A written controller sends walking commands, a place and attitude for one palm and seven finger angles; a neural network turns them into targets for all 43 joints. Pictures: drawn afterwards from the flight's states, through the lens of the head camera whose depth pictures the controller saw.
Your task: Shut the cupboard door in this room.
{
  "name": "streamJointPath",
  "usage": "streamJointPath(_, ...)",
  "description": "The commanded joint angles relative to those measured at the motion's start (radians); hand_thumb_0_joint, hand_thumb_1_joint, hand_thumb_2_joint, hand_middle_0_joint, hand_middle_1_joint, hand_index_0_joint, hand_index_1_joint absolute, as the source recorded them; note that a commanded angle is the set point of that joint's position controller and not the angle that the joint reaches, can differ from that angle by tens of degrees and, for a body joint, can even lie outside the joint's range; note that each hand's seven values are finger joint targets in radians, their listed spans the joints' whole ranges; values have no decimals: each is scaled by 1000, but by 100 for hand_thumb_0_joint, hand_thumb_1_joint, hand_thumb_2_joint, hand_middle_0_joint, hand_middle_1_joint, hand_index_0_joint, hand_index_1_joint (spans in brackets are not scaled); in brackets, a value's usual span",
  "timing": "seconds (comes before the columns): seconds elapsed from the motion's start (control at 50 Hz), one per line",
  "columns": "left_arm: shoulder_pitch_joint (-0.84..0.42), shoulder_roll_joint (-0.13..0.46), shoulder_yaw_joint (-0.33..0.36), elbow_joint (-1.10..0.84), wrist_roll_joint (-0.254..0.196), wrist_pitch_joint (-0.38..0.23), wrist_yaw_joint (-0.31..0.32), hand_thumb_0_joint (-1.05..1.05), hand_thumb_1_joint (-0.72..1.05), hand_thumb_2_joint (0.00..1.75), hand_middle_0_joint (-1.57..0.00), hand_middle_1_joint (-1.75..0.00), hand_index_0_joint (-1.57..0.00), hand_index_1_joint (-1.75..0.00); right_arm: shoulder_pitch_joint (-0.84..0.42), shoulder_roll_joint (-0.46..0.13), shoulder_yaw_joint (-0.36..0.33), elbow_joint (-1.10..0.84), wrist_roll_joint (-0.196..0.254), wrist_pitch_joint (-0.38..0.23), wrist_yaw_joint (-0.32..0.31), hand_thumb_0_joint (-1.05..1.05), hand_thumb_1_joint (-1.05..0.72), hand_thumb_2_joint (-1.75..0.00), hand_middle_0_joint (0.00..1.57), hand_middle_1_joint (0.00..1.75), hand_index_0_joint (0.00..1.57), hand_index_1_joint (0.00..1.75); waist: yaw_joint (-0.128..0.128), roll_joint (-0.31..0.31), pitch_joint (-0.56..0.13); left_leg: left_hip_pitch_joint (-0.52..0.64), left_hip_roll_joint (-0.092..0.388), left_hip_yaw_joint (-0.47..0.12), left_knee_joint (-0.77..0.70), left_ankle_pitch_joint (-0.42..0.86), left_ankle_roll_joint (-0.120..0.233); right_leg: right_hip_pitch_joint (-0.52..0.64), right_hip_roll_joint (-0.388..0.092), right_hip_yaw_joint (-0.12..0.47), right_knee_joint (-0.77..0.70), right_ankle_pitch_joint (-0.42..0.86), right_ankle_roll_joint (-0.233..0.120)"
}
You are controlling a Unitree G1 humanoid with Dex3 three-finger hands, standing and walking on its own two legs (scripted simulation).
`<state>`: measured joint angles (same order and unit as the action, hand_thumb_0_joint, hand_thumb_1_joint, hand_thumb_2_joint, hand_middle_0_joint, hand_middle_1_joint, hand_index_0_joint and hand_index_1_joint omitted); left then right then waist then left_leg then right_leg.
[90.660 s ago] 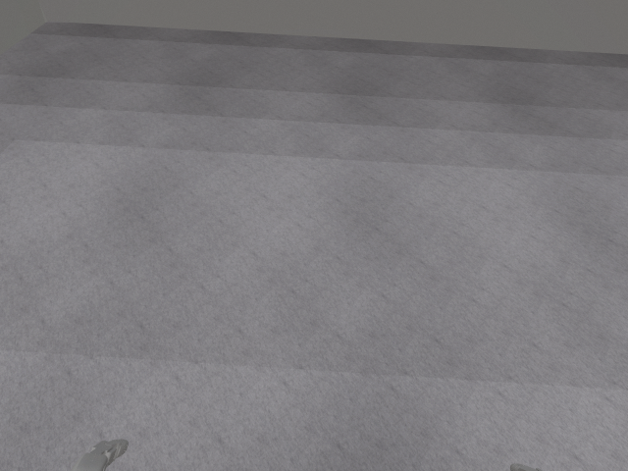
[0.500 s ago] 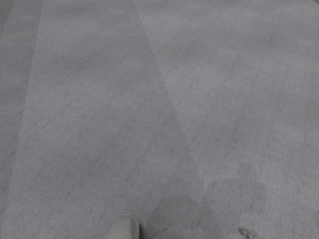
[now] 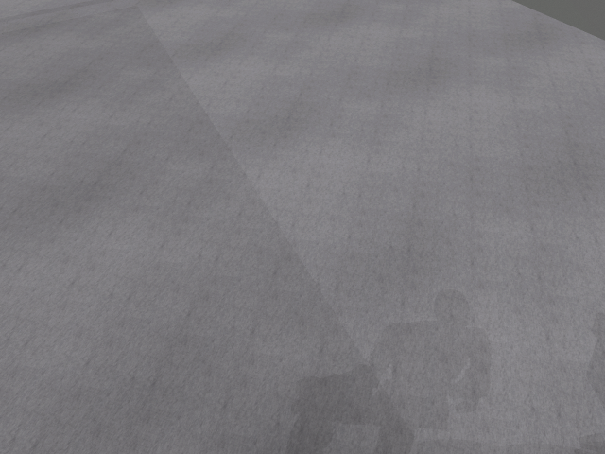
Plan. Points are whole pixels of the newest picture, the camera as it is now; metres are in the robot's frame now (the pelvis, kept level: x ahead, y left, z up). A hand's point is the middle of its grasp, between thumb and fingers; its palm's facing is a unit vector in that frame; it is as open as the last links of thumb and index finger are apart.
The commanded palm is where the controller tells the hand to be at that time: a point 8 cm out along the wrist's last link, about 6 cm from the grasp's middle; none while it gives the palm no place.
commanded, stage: turn to face it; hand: left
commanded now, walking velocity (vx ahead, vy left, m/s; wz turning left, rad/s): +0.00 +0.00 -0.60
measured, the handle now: out of the picture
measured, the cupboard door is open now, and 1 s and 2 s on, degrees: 67 67 67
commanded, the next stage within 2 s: none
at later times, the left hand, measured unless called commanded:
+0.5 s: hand (168, 423) +0.18 +0.23 -0.16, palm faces -0.26 -0.95 -0.19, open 7.4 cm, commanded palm none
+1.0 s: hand (236, 394) +0.22 +0.13 -0.14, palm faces -0.57 -0.78 -0.25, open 7.4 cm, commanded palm none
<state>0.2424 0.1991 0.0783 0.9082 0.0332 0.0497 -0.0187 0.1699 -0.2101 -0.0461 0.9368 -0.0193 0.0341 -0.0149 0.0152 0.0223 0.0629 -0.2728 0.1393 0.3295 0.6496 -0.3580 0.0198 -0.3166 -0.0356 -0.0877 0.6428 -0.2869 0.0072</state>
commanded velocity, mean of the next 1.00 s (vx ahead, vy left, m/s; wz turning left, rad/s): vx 0.00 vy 0.00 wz -0.60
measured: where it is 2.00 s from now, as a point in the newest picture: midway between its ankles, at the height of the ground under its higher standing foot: outside the picture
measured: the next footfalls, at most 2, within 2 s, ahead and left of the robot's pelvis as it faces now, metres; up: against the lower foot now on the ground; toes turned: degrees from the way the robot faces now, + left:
left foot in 0.38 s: +0.11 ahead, +0.14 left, +0.00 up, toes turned -11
right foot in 0.84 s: -0.01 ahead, -0.08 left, +0.00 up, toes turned -35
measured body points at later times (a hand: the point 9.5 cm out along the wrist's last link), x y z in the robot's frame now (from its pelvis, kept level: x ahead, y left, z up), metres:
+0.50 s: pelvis +0.03 +0.05 +0.01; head +0.09 +0.08 +0.46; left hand +0.19 +0.28 -0.15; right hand +0.06 -0.21 -0.10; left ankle +0.07 +0.15 -0.72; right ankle -0.03 -0.08 -0.65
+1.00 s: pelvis +0.02 +0.03 +0.01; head +0.06 -0.01 +0.46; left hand +0.25 +0.17 -0.12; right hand -0.09 -0.23 -0.14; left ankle +0.08 +0.15 -0.65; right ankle -0.05 -0.06 -0.72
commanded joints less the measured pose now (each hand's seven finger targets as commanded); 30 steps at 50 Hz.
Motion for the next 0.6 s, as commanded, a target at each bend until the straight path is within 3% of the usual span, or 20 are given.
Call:
streamJointPath(0.0,165,248,45,-33,-5,-42,28,0,90,90,-20,-30,-20,-30,-40,-79,-24,-128,8,-2,-7,0,-90,-90,20,30,20,30,68,-296,-114,-276,-81,-221,431,-300,-67,213,-358,522,-310,673,-243)
streamJointPath(0.02,136,226,48,-39,-6,-36,40,0,90,90,-20,-30,-20,-30,-52,-75,-28,-127,6,4,-7,0,-90,-90,20,30,20,30,47,-216,-86,-325,-61,-286,506,-239,-66,218,-327,489,-308,619,-248)
streamJointPath(0.04,86,207,48,-50,-5,-37,48,0,90,90,-20,-30,-20,-30,-48,-77,-28,-120,4,3,-9,0,-90,-90,20,30,20,30,27,-247,-103,-380,-58,-318,541,-186,-73,257,-288,486,-288,592,-236)
streamJointPath(0.06,53,191,38,-57,-10,-36,48,0,90,90,-20,-30,-20,-30,-54,-96,-28,-113,5,2,-9,0,-90,-90,20,30,20,30,19,-203,-101,-383,-54,-336,554,-130,-82,259,-256,435,-275,581,-220)
streamJointPath(0.12,7,177,33,-80,-10,-40,46,0,90,90,-20,-30,-20,-30,-21,-91,-25,-101,6,-2,-3,0,-90,-90,20,30,20,30,-2,-119,-165,-309,-57,-332,462,-54,-96,264,-197,338,-253,543,-191)
streamJointPath(0.16,19,194,35,-81,-9,-40,42,0,90,90,-20,-30,-20,-30,-26,-82,-19,-107,6,-3,-4,0,-90,-90,20,30,20,30,8,-102,-170,-282,-77,-314,361,-60,-103,272,-187,344,-248,558,-197)
streamJointPath(0.24,22,217,43,-74,-4,-31,34,0,90,90,-20,-30,-20,-30,-38,-88,-17,-128,11,-10,-11,0,-90,-90,20,30,20,30,19,-154,-137,-226,-98,-313,191,-88,-101,242,-182,409,-230,567,-208)
streamJointPath(0.28,-24,229,46,-87,-3,-24,32,0,90,90,-20,-30,-20,-30,6,-94,-18,-124,16,-15,-15,0,-90,-90,20,30,20,30,-5,-180,-132,-133,-107,-312,62,-63,-95,179,-173,419,-206,538,-190)
streamJointPath(0.32,-80,213,42,-99,-11,-16,28,0,90,90,-20,-30,-20,-30,86,-105,-19,-100,18,-23,-16,0,-90,-90,20,30,20,30,-51,-168,-128,64,-115,-316,-164,116,-88,30,-109,401,-149,389,-117)
streamJointPath(0.34,-81,171,33,-116,-22,-10,24,0,90,90,-20,-30,-20,-30,125,-163,-27,-93,11,-35,-20,0,-90,-90,20,30,20,30,-61,-27,-153,198,-13,-404,-300,162,-62,-86,-20,329,-58,214,-61)
streamJointPath(0.36,-58,116,20,-136,-31,-6,14,0,90,90,-20,-30,-20,-30,140,-271,-45,-102,-4,-41,-22,0,-90,-90,20,30,20,30,-59,286,-153,265,246,-665,-368,282,39,-253,115,179,158,-217,7)
streamJointPath(0.38,-94,146,20,-147,-21,-3,13,0,90,90,-20,-30,-20,-30,152,-289,-47,-111,-9,-33,-27,0,-90,-90,20,30,20,30,-76,255,-122,171,345,-713,-369,342,129,-240,84,146,364,-355,19)
streamJointPath(0.4,-91,155,28,-145,-14,0,6,0,90,90,-20,-30,-20,-30,110,-256,-37,-127,-15,-32,-27,0,-90,-90,20,30,20,30,-53,163,-88,92,320,-659,-376,317,148,-221,50,164,467,-307,24)
streamJointPath(0.42,-83,157,33,-130,-7,4,1,0,90,90,-20,-30,-20,-30,61,-225,-25,-139,-14,-39,-29,0,-90,-90,20,30,20,30,-26,186,-71,73,279,-612,-371,373,135,-242,36,154,520,-263,32)
streamJointPath(0.46,-85,151,35,-117,-9,11,-14,0,90,90,-20,-30,-20,-30,27,-199,-18,-154,-15,-36,-30,0,-90,-90,20,30,20,30,-13,154,-38,64,212,-473,-346,420,112,-236,17,131,553,-195,48)
streamJointPath(0.48,-76,141,31,-116,-12,16,-17,0,90,90,-20,-30,-20,-30,21,-195,-18,-153,-14,-35,-31,0,-90,-90,20,30,20,30,-7,149,-54,95,191,-415,-332,430,105,-234,16,115,537,-171,54)
streamJointPath(0.52,-87,129,26,-119,-13,16,-23,0,90,90,-20,-30,-20,-30,56,-189,-20,-143,-9,-37,-33,0,-90,-90,20,30,20,30,-21,143,-86,174,176,-361,-305,489,102,-242,12,81,488,-149,60)
streamJointPath(0.58,-131,115,21,-135,-15,19,-24,0,90,90,-20,-30,-20,-30,122,-192,-29,-115,-9,-37,-28,0,-90,-90,20,30,20,30,-47,138,-112,229,201,-339,-302,513,111,-240,3,69,424,-139,63)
